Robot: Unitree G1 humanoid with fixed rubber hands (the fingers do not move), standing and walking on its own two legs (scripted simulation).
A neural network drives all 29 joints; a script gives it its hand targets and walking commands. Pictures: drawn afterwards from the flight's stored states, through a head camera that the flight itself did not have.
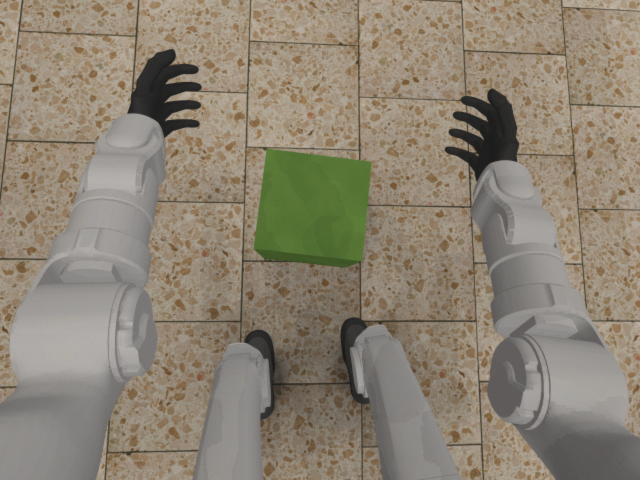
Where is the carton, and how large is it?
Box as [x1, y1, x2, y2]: [254, 149, 371, 267]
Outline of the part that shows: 267,149 255,233 254,249 264,258 344,267 361,261 371,162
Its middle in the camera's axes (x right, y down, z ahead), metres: -0.02 -0.05 +0.88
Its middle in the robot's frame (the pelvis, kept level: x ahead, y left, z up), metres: +0.49 -0.05 -0.52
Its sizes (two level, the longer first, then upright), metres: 0.210 0.200 0.250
